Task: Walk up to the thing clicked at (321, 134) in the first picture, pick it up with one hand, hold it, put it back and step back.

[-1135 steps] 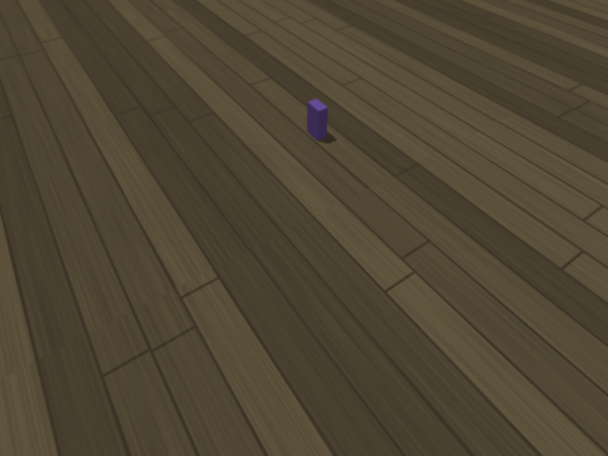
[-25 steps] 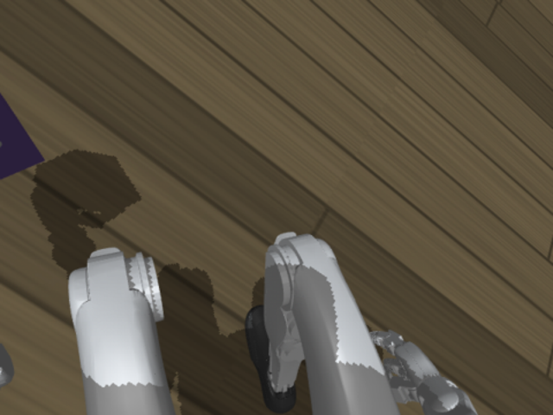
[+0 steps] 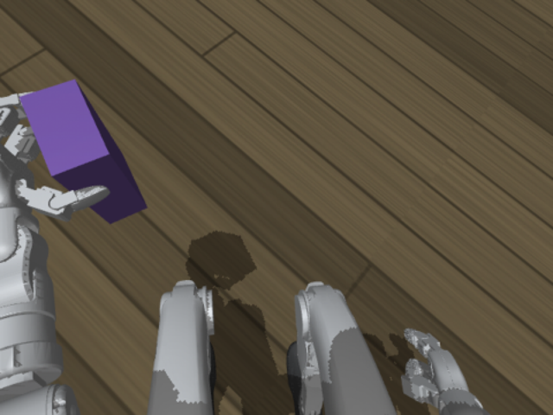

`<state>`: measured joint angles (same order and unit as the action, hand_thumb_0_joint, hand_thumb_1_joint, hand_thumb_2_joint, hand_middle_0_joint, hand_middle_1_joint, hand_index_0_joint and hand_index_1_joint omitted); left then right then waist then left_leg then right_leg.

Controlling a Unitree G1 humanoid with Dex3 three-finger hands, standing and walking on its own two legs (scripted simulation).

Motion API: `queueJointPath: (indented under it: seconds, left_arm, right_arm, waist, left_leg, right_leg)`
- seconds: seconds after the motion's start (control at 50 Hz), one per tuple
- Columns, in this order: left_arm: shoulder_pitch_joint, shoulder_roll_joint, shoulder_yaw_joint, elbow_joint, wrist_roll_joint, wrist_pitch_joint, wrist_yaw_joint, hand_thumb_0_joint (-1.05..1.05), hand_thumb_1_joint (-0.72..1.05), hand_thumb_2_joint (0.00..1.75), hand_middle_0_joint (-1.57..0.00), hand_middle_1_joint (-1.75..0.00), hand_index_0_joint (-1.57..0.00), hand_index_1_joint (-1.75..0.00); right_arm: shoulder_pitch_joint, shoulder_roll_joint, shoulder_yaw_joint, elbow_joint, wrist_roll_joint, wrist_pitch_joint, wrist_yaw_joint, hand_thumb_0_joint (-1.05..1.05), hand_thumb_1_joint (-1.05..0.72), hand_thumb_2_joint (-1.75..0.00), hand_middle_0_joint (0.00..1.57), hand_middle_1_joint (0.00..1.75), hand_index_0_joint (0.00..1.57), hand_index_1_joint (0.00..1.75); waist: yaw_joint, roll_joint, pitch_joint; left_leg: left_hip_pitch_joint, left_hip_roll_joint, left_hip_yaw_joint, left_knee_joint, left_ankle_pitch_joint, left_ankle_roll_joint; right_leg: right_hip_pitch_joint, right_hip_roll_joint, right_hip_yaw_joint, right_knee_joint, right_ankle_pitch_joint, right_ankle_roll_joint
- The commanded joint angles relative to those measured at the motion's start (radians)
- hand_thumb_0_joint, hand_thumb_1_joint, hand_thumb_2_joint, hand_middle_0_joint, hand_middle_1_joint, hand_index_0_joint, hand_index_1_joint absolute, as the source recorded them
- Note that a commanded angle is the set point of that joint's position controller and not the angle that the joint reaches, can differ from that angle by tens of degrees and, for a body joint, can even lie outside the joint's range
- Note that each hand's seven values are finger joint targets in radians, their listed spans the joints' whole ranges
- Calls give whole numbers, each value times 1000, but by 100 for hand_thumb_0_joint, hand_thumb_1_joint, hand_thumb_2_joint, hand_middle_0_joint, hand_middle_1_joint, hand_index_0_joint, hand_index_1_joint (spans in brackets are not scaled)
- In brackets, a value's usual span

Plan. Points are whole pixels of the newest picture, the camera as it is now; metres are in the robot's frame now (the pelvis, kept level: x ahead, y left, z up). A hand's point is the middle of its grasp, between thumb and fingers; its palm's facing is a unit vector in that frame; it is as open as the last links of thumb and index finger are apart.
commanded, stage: hold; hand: left
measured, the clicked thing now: (95, 162) +0.44 +0.25 -0.01
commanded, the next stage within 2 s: crouch in 1.86 s
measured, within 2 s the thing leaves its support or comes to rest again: neither
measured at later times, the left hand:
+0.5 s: hand out of the picture +0.39 +0.26 +0.18, palm faces +0.30 -0.95 -0.04, open 12.8 cm
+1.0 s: hand out of the picture +0.41 +0.24 +0.25, palm faces +0.29 -0.96 -0.02, open 12.8 cm
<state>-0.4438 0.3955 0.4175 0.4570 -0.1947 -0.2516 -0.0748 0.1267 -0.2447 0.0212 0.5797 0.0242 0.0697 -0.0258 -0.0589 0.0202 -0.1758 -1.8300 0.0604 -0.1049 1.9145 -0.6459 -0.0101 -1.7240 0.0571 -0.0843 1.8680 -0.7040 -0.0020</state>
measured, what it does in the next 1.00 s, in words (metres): rises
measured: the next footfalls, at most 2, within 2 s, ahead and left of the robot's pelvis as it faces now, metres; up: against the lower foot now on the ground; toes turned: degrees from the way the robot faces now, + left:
none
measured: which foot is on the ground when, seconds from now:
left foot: down 0.00-1.00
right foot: down 0.00-1.00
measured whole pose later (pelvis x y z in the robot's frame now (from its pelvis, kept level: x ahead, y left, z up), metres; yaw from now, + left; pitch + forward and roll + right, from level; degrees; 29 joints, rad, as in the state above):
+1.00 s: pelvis +0.06 +0.01 +0.21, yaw +6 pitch +14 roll -3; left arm -0.25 0.23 0.21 0.50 -0.15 -0.35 0.01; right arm 0.25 -0.21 0.01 0.65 0.00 -0.01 -0.02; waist -0.04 0.01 -0.10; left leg -0.86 0.03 -0.04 1.07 -0.46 0.00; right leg -0.77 0.02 -0.04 1.02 -0.50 0.00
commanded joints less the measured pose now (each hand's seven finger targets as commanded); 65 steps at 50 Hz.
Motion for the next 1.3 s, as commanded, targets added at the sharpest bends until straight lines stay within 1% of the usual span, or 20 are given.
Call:
queueJointPath:
  seconds: [0.0, 0.12, 0.24, 0.26, 0.34, 0.44, 0.48, 0.52, 0.56, 0.6, 0.62, 0.72, 0.74, 0.8, 0.84, 1.0, 1.04, 1.1, 1.16, 1.28]
  left_arm:
    - [-181, 188, 6, -263, 7, -54, 36, 0, -2, 114, -118, -136, -121, -135]
    - [-122, 139, -14, -306, 12, -69, 66, 0, 3, 115, -122, -137, -125, -136]
    - [-122, 110, -38, -228, 32, -108, 79, 0, 7, 119, -128, -141, -131, -140]
    - [-133, 83, -78, -229, 37, -116, 71, 0, 6, 117, -128, -141, -131, -140]
    - [-97, 60, -109, -197, 41, -127, 51, 0, 2, 114, -126, -139, -129, -137]
    - [-121, 64, -104, -231, 24, -139, 44, 0, -1, 112, -123, -136, -126, -135]
    - [-67, 18, -123, -150, 25, -138, 49, 0, -3, 111, -122, -135, -124, -134]
    - [-107, 66, -92, -227, 30, -155, 61, 0, -2, 112, -121, -134, -123, -133]
    - [-113, 22, -133, -221, 35, -166, 62, 0, -3, 112, -121, -135, -124, -134]
    - [-110, 28, -122, -193, 41, -170, 72, 0, -3, 114, -121, -135, -123, -134]
    - [-82, -17, -155, -131, 45, -166, 71, 0, -1, 114, -120, -134, -122, -134]
    - [-135, 33, -137, -222, 51, -188, 77, 0, -4, 112, -118, -133, -120, -132]
    - [-83, -9, -164, -143, 52, -178, 74, 0, -6, 111, -116, -131, -119, -131]
    - [-92, 12, -141, -181, 47, -179, 82, 0, -7, 111, -115, -131, -117, -130]
    - [-68, -35, -179, -169, 39, -171, 77, 0, -8, 112, -114, -131, -117, -131]
    - [-133, 9, -171, -241, 50, -179, 88, 0, -11, 107, -111, -127, -114, -126]
    - [-59, -60, -200, -144, 40, -165, 82, 0, -12, 107, -111, -128, -114, -127]
    - [-118, 7, -151, -205, 41, -174, 90, 0, -13, 108, -110, -127, -112, -127]
    - [-73, -47, -195, -160, 47, -167, 90, 0, -12, 108, -110, -128, -113, -127]
    - [-89, -31, -181, -163, 44, -169, 91, 0, -13, 109, -111, -129, -114, -129]
  right_arm:
    - [107, -173, -84, -70, 4, -43, -29, 0, -90, -90, 20, 30, 20, 30]
    - [97, -153, -83, -58, 5, -74, -32, 0, -89, -89, 20, 30, 20, 30]
    - [95, -151, -84, -45, -1, -100, -34, 0, -88, -89, 20, 30, 20, 30]
    - [102, -149, -83, -41, -3, -104, -32, 0, -89, -89, 20, 30, 20, 30]
    - [113, -151, -85, -36, -7, -115, -24, 0, -89, -89, 20, 30, 20, 30]
    - [123, -150, -82, -24, -6, -124, -19, 0, -90, -89, 20, 30, 20, 30]
    - [128, -141, -77, -18, -9, -124, -16, 0, -90, -89, 20, 30, 20, 30]
    - [131, -139, -77, -15, -9, -129, -17, 0, -89, -89, 20, 30, 20, 30]
    - [120, -134, -72, -35, -13, -131, -14, 0, -89, -89, 20, 30, 20, 30]
    - [130, -133, -72, -31, -16, -130, -15, 0, -89, -89, 20, 30, 20, 30]
    - [131, -130, -72, -29, -18, -129, -13, 0, -89, -89, 20, 30, 20, 30]
    - [142, -129, -71, -32, -23, -125, -11, 0, -90, -89, 20, 30, 20, 30]
    - [146, -123, -67, -29, -24, -124, -10, 0, -90, -89, 20, 30, 20, 30]
    - [156, -121, -69, -27, -25, -120, -12, 0, -90, -89, 20, 30, 20, 30]
    - [148, -117, -65, -35, -25, -120, -8, 0, -90, -89, 20, 30, 20, 30]
    - [155, -119, -68, -33, -26, -111, -9, 0, -90, -89, 20, 30, 20, 30]
    - [149, -115, -63, -39, -28, -109, -7, 0, -90, -89, 20, 30, 20, 30]
    - [153, -118, -68, -34, -26, -107, -9, 0, -90, -89, 20, 30, 20, 30]
    - [150, -115, -65, -36, -30, -103, -6, 0, -90, -89, 20, 30, 20, 30]
    - [148, -124, -71, -36, -26, -98, -3, 0, -90, -90, 20, 30, 20, 30]
  waist:
    - [-10, 100, -562]
    - [8, 100, -494]
    - [-5, 100, -387]
    - [-16, 108, -379]
    - [-4, 102, -372]
    - [9, 89, -380]
    - [-2, 62, -340]
    - [20, 63, -354]
    - [14, 80, -334]
    - [9, 67, -319]
    - [-2, 45, -283]
    - [20, 77, -303]
    - [7, 56, -277]
    - [18, 34, -289]
    - [13, 29, -256]
    - [21, 69, -278]
    - [9, 21, -233]
    - [23, 30, -265]
    - [18, 7, -235]
    - [22, 10, -230]
  left_leg:
    - [590, -8, 26, -340, 187, 50]
    - [727, -16, 24, -485, 215, 42]
    - [825, -20, 16, -616, 182, 32]
    - [857, -18, 12, -637, 197, 30]
    - [952, -22, 13, -705, 248, 24]
    - [1040, -25, 29, -764, 281, 24]
    - [1050, -25, 26, -789, 291, 22]
    - [1071, -31, 37, -805, 321, 24]
    - [1103, -28, 34, -842, 316, 19]
    - [1124, -29, 36, -866, 316, 20]
    - [1119, -28, 36, -878, 312, 20]
    - [1211, -28, 34, -939, 345, 12]
    - [1202, -30, 40, -942, 352, 15]
    - [1209, -35, 51, -951, 389, 20]
    - [1216, -36, 57, -964, 405, 19]
    - [1327, -35, 61, -1013, 485, 16]
    - [1306, -36, 62, -1023, 485, 19]
    - [1323, -41, 75, -1027, 514, 24]
    - [1310, -42, 78, -1038, 521, 27]
    - [1360, -41, 79, -1067, 543, 24]
  right_leg:
    - [393, -4, 42, -388, 248, -17]
    - [499, -10, 41, -494, 266, -20]
    - [569, -21, 44, -592, 252, -21]
    - [576, -24, 42, -607, 267, -21]
    - [661, -27, 35, -671, 314, -22]
    - [755, -30, 41, -752, 348, -22]
    - [780, -30, 36, -773, 360, -20]
    - [836, -33, 44, -800, 392, -19]
    - [841, -33, 41, -816, 385, -21]
    - [869, -32, 40, -845, 388, -19]
    - [867, -30, 37, -856, 388, -19]
    - [937, -29, 33, -900, 409, -20]
    - [951, -29, 35, -917, 419, -19]
    - [1011, -30, 44, -947, 464, -13]
    - [1026, -30, 44, -963, 481, -12]
    - [1079, -32, 47, -1009, 539, -13]
    - [1096, -28, 46, -1023, 551, -10]
    - [1152, -34, 59, -1040, 597, -3]
    - [1166, -34, 62, -1055, 615, -1]
    - [1189, -32, 60, -1081, 620, -3]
